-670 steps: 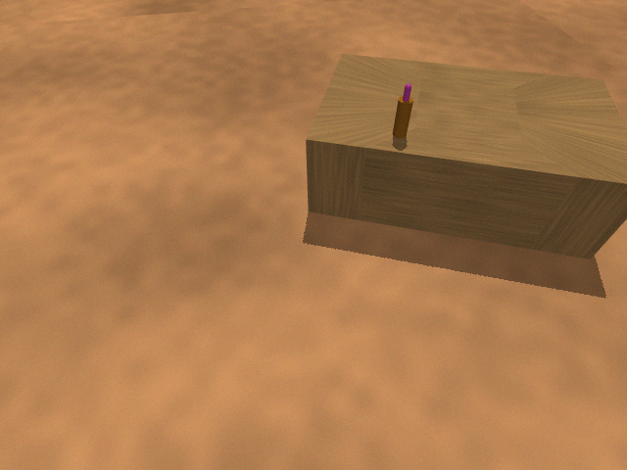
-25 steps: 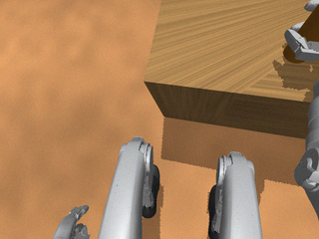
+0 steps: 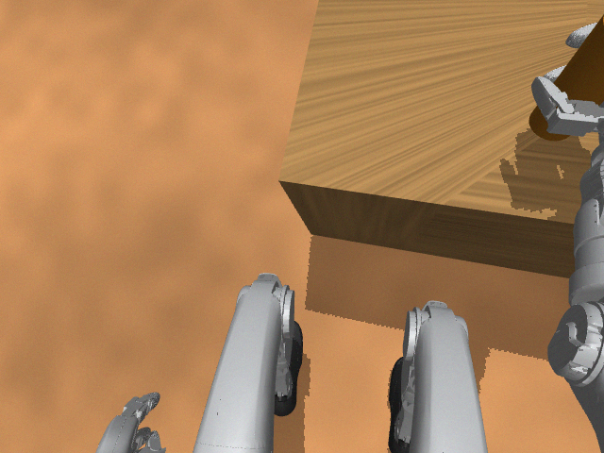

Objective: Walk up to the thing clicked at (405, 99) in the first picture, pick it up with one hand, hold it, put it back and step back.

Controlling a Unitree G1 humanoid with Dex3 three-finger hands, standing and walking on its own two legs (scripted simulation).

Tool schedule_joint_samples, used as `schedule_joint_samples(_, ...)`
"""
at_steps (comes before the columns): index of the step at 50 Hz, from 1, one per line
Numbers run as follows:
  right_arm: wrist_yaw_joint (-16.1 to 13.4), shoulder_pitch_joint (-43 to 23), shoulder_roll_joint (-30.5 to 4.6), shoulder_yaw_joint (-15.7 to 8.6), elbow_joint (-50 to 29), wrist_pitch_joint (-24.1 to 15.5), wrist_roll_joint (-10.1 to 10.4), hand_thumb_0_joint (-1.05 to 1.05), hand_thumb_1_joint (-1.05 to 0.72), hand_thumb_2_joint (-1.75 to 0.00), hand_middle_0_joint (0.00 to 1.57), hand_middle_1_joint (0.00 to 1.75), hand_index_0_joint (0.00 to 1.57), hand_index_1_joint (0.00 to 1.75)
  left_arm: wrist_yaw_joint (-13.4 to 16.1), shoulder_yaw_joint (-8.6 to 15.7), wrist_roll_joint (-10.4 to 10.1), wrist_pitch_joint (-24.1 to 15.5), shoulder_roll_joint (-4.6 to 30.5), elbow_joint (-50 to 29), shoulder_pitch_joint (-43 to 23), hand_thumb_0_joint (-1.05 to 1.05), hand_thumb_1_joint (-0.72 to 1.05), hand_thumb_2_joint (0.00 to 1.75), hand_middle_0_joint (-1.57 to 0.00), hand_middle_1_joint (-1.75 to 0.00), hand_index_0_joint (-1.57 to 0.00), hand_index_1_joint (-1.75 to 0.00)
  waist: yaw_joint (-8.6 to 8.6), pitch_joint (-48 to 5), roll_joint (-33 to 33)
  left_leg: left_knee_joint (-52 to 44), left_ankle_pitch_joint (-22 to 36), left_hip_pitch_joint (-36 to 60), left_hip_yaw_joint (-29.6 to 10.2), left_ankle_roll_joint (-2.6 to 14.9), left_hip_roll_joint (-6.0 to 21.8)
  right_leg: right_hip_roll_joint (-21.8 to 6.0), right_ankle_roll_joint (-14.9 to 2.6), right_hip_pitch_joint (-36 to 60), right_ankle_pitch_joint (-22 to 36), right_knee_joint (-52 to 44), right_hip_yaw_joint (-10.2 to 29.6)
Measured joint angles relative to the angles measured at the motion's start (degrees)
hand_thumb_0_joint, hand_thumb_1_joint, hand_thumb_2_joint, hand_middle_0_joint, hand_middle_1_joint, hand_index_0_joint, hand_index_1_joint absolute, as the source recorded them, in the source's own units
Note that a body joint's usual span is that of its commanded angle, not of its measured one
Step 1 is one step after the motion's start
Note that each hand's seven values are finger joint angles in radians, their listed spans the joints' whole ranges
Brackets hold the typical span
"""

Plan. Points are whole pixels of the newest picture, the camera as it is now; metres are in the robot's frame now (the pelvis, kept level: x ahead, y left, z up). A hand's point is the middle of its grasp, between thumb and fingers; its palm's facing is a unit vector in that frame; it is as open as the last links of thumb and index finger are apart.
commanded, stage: settle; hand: right
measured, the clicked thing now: (603, 61) +0.54 -0.23 +0.04
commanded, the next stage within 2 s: lift in 0.68 s
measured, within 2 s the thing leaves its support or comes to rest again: neither
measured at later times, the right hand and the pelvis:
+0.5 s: hand (590, 58) +0.54 -0.21 +0.04, palm faces +0.21 +0.98 -0.03, open 7.6 cm; pelvis +0.01 +0.00 +0.04, yaw +0 degrees
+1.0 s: hand out of the picture +0.53 -0.21 +0.07, palm faces +0.22 +0.97 -0.03, open 7.6 cm; pelvis +0.01 +0.00 +0.06, yaw +0 degrees
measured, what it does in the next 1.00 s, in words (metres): rises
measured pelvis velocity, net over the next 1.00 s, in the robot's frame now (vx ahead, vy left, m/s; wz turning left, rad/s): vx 0.01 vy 0.00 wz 0.00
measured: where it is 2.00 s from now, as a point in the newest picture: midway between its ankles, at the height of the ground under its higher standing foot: (342, 404)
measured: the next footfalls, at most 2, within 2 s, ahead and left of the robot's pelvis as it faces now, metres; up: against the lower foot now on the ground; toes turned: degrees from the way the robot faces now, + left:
none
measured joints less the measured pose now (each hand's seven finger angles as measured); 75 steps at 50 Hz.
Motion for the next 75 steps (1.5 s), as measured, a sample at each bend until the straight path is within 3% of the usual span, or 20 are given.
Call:
schedule_joint_samples(14, 1.0, -1.4, -0.4, -1.5, 3.4, -1.0, -0.3, 0.03, 0.08, -1.06, 0.89, 1.15, 0.84, 1.15, -0.5, 0.0, -0.1, 0.0, -0.2, -1.0, 0.8, 0.0, 0.9, 0.89, -0.2, -0.3, -0.21, -0.3, 0.05, -0.6, -0.2, -4.5, 0.2, 4.5, 0.2, 0.23, -0.3, -0.4, 0.21, 4.7, 0.4, -5.0, -0.3)
schedule_joint_samples(48, 0.2, 2.5, 1.5, -0.8, 2.1, -2.4, 0.2, 0.03, 0.07, -1.06, 0.86, 1.19, 0.81, 1.19, 0.0, 0.0, 0.2, -1.0, -1.3, 0.1, 1.0, 0.0, 0.92, 0.88, -0.2, -0.3, -0.22, -0.3, -0.61, -0.6, 0.0, -10.9, 1.8, 11.4, 0.8, 0.53, -0.9, -1.0, 0.47, 11.5, 2.1, -11.3, -0.2)
schedule_joint_samples(61, -2.3, 9.9, 5.6, 2.0, -5.7, -0.8, 1.1, 0.03, 0.07, -1.07, 0.87, 1.18, 0.82, 1.18, 0.6, 0.7, -0.5, -1.6, -2.3, 0.9, 0.6, 0.0, 0.92, 0.88, -0.2, -0.31, -0.22, -0.3, -2.12, -0.4, 0.1, -17.0, 2.8, 19.7, 0.8, 0.4, -1.2, -1.3, 0.4, 19.8, 3.3, -17.6, -0.8)
schedule_joint_samples(75, -4.6, 20.9, 11.1, 7.5, -14.2, 0.9, 2.7, 0.03, 0.1, -1.1, 0.87, 1.2, 0.82, 1.19, 1.6, 1.1, -1.4, -3.3, -3.3, 1.6, 1.1, 0.0, 0.9, 0.9, -0.2, -0.3, -0.21, -0.3, -4.69, 0.2, 0.4, -29.2, 5.5, 35.9, 1.2, 0.53, -1.6, -1.6, 0.59, 35.9, 6.6, -30.2, -1.3)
